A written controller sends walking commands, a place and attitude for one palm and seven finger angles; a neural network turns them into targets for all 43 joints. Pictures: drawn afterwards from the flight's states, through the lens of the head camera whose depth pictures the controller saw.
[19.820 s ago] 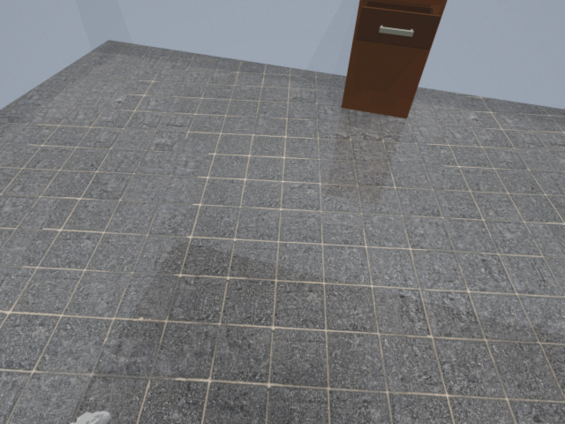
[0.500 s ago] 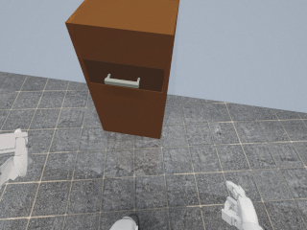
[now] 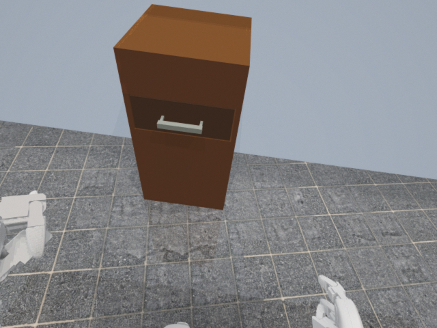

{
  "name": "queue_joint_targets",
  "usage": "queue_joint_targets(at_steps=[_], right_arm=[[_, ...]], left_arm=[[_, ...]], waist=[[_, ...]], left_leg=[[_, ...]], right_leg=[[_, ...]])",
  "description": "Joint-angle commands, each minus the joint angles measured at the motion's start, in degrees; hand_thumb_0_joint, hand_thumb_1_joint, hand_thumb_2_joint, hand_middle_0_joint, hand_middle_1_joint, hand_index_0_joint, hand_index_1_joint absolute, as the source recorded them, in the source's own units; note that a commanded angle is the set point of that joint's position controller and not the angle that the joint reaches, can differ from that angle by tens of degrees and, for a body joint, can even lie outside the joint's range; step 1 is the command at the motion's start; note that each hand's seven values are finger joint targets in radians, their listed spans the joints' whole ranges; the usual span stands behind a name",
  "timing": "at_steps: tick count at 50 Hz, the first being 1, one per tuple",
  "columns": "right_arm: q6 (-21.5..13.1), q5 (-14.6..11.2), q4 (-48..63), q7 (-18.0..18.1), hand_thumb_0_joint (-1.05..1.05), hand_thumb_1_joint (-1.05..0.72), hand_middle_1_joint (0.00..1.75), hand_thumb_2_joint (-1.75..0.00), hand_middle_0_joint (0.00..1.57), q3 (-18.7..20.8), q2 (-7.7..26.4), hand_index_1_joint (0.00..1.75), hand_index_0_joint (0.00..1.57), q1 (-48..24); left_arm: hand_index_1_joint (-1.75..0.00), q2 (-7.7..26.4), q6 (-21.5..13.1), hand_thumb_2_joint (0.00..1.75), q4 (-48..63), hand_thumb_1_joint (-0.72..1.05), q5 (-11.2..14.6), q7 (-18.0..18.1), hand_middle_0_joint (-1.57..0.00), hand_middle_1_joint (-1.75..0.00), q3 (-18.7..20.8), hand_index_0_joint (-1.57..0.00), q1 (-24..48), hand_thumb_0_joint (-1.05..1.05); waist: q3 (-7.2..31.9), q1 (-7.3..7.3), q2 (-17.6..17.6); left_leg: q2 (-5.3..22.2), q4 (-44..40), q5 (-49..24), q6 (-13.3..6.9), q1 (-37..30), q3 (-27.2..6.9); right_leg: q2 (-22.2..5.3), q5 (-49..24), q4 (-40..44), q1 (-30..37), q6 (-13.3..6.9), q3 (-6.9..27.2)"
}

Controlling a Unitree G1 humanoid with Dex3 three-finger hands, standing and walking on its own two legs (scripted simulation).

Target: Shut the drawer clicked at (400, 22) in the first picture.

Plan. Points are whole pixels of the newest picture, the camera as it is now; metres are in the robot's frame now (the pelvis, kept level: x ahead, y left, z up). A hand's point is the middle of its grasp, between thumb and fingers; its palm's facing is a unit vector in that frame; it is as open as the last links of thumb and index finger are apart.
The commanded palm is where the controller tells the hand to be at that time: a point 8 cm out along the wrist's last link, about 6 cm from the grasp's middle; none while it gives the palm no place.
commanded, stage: stop stepping back and stand still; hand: left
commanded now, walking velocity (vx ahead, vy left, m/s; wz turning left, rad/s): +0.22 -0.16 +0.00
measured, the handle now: (180, 123) +0.82 +0.21 -0.17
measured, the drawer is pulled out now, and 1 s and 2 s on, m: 0.00 0.00 0.00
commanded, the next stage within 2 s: let the arm hang, fingers relaxed in 0.98 s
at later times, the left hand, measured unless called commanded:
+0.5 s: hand out of the picture +0.13 +0.27 +0.17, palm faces +0.39 -0.81 -0.45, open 3.3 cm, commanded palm +0.06 +0.30 +0.19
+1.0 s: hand (10, 267) +0.14 +0.26 +0.18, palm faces +0.34 -0.81 -0.48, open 3.3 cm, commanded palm +0.08 +0.30 +0.19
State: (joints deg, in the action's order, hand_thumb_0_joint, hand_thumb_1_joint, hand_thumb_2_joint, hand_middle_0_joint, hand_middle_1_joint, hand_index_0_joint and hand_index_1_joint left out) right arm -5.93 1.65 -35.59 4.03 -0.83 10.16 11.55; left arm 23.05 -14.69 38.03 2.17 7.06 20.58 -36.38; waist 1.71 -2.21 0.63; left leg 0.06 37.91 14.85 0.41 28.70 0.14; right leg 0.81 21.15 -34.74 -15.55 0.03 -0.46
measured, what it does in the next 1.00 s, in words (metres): steps on the spot: right foot, then left foot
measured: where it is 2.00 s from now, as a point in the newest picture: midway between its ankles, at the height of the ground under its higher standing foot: outside the picture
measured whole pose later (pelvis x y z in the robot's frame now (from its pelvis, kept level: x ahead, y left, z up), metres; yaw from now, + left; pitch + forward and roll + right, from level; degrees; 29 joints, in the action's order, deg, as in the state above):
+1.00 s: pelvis -0.05 +0.02 +0.02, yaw +1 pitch +1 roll +0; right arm -6.0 0.3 -34.6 4.5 -0.8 11.4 9.9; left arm 21.7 -11.1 33.1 1.9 7.8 20.1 -37.3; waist -0.5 0.4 -0.6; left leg 2.1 29.4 14.3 1.0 15.9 1.4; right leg 0.5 15.3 -28.8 -14.5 -1.9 -4.3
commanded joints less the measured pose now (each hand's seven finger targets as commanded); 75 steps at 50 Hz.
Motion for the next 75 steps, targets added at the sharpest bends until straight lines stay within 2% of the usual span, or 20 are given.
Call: queue_joint_targets(at_steps=[1, 3, 7, 9, 10, 11, 13, 16, 18, 20, 24, 27, 29, 36, 42, 53, 54, 59, 66, 75], right_arm=[[-4.8, -0.9, 8.0, 2.2, 0.00, -0.90, 0.30, -0.90, 0.20, 2.3, 8.4, 0.30, 0.20, -4.8], [-4.2, -0.6, 8.8, 1.1, 0.00, -0.90, 0.30, -0.90, 0.20, 2.6, 7.6, 0.30, 0.20, -5.4], [-3.0, -0.1, 11.5, -1.0, 0.00, -0.90, 0.30, -0.90, 0.20, 2.9, 7.0, 0.30, 0.20, -6.5], [-1.1, -0.9, 10.7, -1.0, 0.00, -0.90, 0.30, -0.90, 0.20, 3.2, 6.6, 0.30, 0.20, -4.3], [-0.2, -0.6, 10.1, -1.1, 0.00, -0.90, 0.30, -0.90, 0.20, 3.2, 7.1, 0.30, 0.20, -5.3], [-0.3, -0.1, 9.4, -1.1, 0.00, -0.90, 0.30, -0.90, 0.20, 2.3, 6.8, 0.30, 0.20, -4.9], [-1.4, 0.2, 7.3, -0.2, 0.00, -0.90, 0.30, -0.90, 0.20, 2.4, 6.1, 0.30, 0.20, -3.7], [-2.8, -1.3, 6.3, 2.1, 0.00, -0.90, 0.30, -0.90, 0.20, 2.4, 8.1, 0.30, 0.20, -4.0], [-3.7, -1.4, 7.7, 2.3, 0.00, -0.90, 0.30, -0.90, 0.20, 2.0, 8.8, 0.30, 0.20, -3.9], [-3.7, -1.1, 7.6, 1.7, 0.00, -0.90, 0.30, -0.90, 0.20, 1.8, 7.8, 0.30, 0.20, -4.4], [-3.7, -0.8, 9.2, 0.4, 0.00, -0.90, 0.30, -0.90, 0.20, 2.6, 8.2, 0.30, 0.20, -4.9], [-2.9, -1.1, 8.1, 0.3, 0.00, -0.90, 0.30, -0.90, 0.20, 3.2, 7.3, 0.30, 0.20, -4.2], [-2.9, -1.0, 6.6, 0.4, 0.00, -0.90, 0.30, -0.90, 0.20, 2.7, 6.9, 0.30, 0.20, -3.4], [-3.8, -1.2, 7.3, 1.5, 0.00, -0.90, 0.30, -0.90, 0.20, 1.6, 7.4, 0.30, 0.20, -4.3], [-4.0, -1.5, 8.0, 0.5, 0.00, -0.90, 0.30, -0.90, 0.20, 2.5, 7.6, 0.30, 0.20, -4.3], [-1.6, -1.8, 9.7, 1.4, 0.00, -0.90, 0.30, -0.90, 0.20, 2.7, 7.8, 0.30, 0.20, -5.8], [-5.4, -1.8, -5.0, -4.0, 0.00, -0.90, 0.30, -0.90, 0.20, 6.1, 16.2, 0.30, 0.20, -7.1], [3.0, -0.8, -4.2, -4.5, 0.00, -0.90, 0.30, -0.90, 0.20, 4.0, 11.8, 0.30, 0.20, -1.3], [6.2, 0.2, -12.6, -3.8, 0.00, -0.90, 0.30, -0.90, 0.20, 1.8, 9.5, 0.30, 0.20, -2.4], [6.4, -0.6, -22.7, -2.7, 0.00, -0.90, 0.30, -0.90, 0.20, 1.9, 5.8, 0.30, 0.20, 5.5]], left_arm=[[-1.60, 9.4, -0.2, 0.90, 7.9, 0.90, 0.4, 2.1, -1.40, -1.60, 7.3, -1.40, 12.0, 0.00], [-1.60, 9.4, 0.6, 0.90, 8.8, 0.90, -0.1, 2.0, -1.40, -1.60, 7.5, -1.40, 8.5, 0.00], [-1.60, 8.3, 2.3, 0.90, 12.4, 0.90, 1.0, 1.3, -1.40, -1.60, 6.3, -1.40, -6.2, 0.00], [-1.60, 9.0, 3.3, 0.90, 13.8, 0.90, 0.9, 1.1, -1.40, -1.60, 7.3, -1.40, -8.3, 0.00], [-1.60, 10.8, 3.3, 0.90, 20.0, 0.90, 1.5, 1.1, -1.40, -1.60, 8.0, -1.40, -3.2, 0.00], [-1.60, 15.9, 2.2, 0.90, 21.3, 0.90, 1.8, 1.8, -1.40, -1.60, 13.5, -1.40, 3.7, 0.00], [-1.60, 8.4, 2.7, 0.90, 7.1, 0.90, 0.6, 2.8, -1.40, -1.60, 9.1, -1.40, 5.6, 0.00], [-1.60, 6.8, 2.9, 0.90, 4.4, 0.90, -0.2, 3.3, -1.40, -1.60, 6.1, -1.40, 6.4, 0.00], [-1.60, 7.5, 1.1, 0.90, 6.7, 0.90, -0.6, 3.2, -1.40, -1.60, 6.4, -1.40, 6.3, 0.00], [-1.60, 9.0, 0.3, 0.90, 9.3, 0.90, -0.5, 2.2, -1.40, -1.60, 7.8, -1.40, 5.1, 0.00], [-1.60, 8.7, 0.1, 0.90, 12.1, 0.90, -1.3, 2.0, -1.40, -1.60, 7.7, -1.40, 0.5, 0.00], [-1.60, 8.9, 1.1, 0.90, 9.5, 0.90, 0.0, 2.6, -1.40, -1.60, 8.5, -1.40, 1.3, 0.00], [-1.60, 7.1, 1.3, 0.90, 8.0, 0.90, -0.1, 3.1, -1.40, -1.60, 6.9, -1.40, 4.7, 0.00], [-1.60, 7.6, -0.4, 0.90, 6.7, 0.90, -0.7, 2.4, -1.40, -1.60, 7.1, -1.40, 3.4, 0.00], [-1.60, 7.0, -0.2, 0.90, 6.5, 0.90, -0.2, 2.2, -1.40, -1.60, 6.6, -1.40, -0.2, 0.00], [-1.60, 7.0, 0.7, 0.90, 5.2, 0.90, 0.4, 2.3, -1.40, -1.60, 6.4, -1.40, -0.4, 0.00], [-1.60, 0.3, 7.0, 0.90, -43.2, 0.90, -4.4, -6.2, -1.40, -1.60, -16.9, -1.40, 9.1, 0.00], [-1.38, -0.2, 13.5, 0.90, -56.3, 0.90, -4.6, -6.9, -1.20, -1.38, -14.9, -1.20, 16.4, 0.00], [-1.08, -2.1, 15.5, 0.90, -81.3, 0.90, -3.3, -6.3, -0.92, -1.08, -18.2, -0.92, 22.5, 0.00], [-0.69, -4.0, 14.3, 0.90, -96.4, 0.90, -2.7, -6.0, -0.56, -0.69, -18.6, -0.56, 19.3, 0.00]], waist=[[-0.4, 3.31, -20.6], [2.9, 2.10, -16.9], [5.7, 0.88, -13.3], [4.7, 2.40, 5.8], [4.1, 2.59, 8.7], [2.2, 3.60, 7.7], [0.4, 4.41, 7.2], [-3.6, 4.24, -4.8], [-2.3, 3.11, -14.9], [-0.8, 3.68, -13.3], [-1.0, 2.57, -7.4], [-1.0, 2.69, 9.0], [-1.2, 3.86, 3.5], [0.9, 2.71, -10.1], [5.1, 2.64, -1.4], [3.3, 2.59, -2.2], [1.6, 5.77, -5.0], [5.8, 2.75, 12.2], [-4.1, 1.92, -6.3], [-1.3, 2.47, -1.6]], left_leg=[[15.1, -36.2, 29.6, -0.1, -10.7, -28.4], [13.3, -40.4, 33.0, 6.4, -6.9, -24.0], [6.8, -32.6, 15.6, 6.1, -3.6, -4.8], [-0.8, 3.3, 7.8, 3.4, -8.6, 4.6], [-0.8, 20.7, 4.3, 2.0, -5.5, 1.9], [2.9, 26.3, 4.9, 1.4, -1.2, -1.6], [4.6, 13.6, 6.5, -0.2, -8.2, -1.2], [3.7, -8.7, 5.3, -1.9, -15.6, 0.5], [11.0, -18.4, 4.6, -5.1, -12.8, -12.1], [13.5, -24.6, 13.0, -6.3, -6.6, -18.7], [8.7, -19.5, 17.1, -3.5, -0.4, -8.1], [0.7, 10.0, 6.4, -0.1, -3.9, 1.2], [3.0, 9.1, 5.5, -0.8, -7.6, -0.3], [10.1, -18.8, -7.8, -4.4, -12.3, -10.3], [5.0, -10.5, -12.1, -1.7, -15.2, -2.0], [4.9, -13.3, -12.6, -1.9, -17.2, -2.4], [6.9, -5.0, -23.6, -1.9, -16.7, -3.6], [3.7, -4.1, -13.9, -2.6, -10.5, -4.4], [5.3, -16.3, -4.4, -2.9, -9.0, -7.5], [4.7, -16.7, -5.1, -2.0, -16.9, -4.1]], right_leg=[[3.2, 12.4, -14.5, -10.9, 0.1, -0.6], [5.9, 10.5, -22.6, -2.2, -0.8, -0.9], [6.1, 12.4, 1.9, 13.9, -3.3, -7.7], [-8.8, 9.3, 21.1, 0.1, -9.7, 8.1], [-19.2, 6.8, 23.6, -8.4, -14.5, 16.7], [-21.9, 6.4, 21.9, -12.4, -15.5, 16.3], [-17.6, 22.7, 22.5, -16.5, -9.2, 11.7], [-11.4, 12.0, 10.7, -13.3, -6.1, 4.7], [-3.6, 2.5, -0.3, -8.2, -1.1, -0.8], [-1.5, 4.4, -4.6, -1.8, 0.0, -2.2], [-1.7, 4.2, 6.0, 7.2, -2.0, -0.5], [-16.6, 18.3, 23.1, -5.0, -9.9, 20.8], [-17.0, 9.2, 20.2, -7.5, -10.4, 15.7], [-2.8, -8.2, 2.2, 0.6, 0.1, -1.0], [-6.7, -19.2, 10.2, 4.7, -1.6, 4.2], [-5.7, -16.2, 12.1, 3.0, -0.8, 2.4], [-8.3, -24.4, 1.8, -4.4, -1.4, -0.5], [-10.1, -24.6, 4.7, 3.8, -3.7, 2.2], [-6.2, -3.7, 10.7, 2.1, -2.2, 1.6], [-7.4, -5.8, 16.9, 3.6, -3.4, 1.3]])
